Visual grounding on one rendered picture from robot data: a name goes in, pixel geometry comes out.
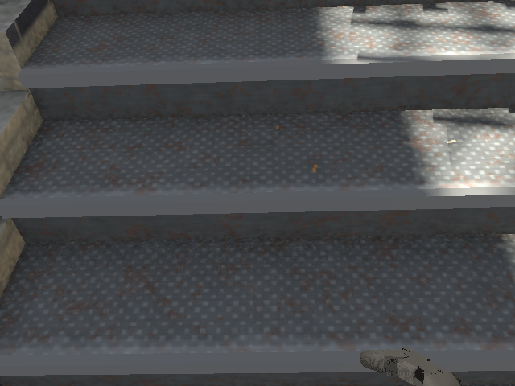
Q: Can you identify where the right robot hand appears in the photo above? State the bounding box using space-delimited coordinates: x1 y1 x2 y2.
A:
360 347 462 386

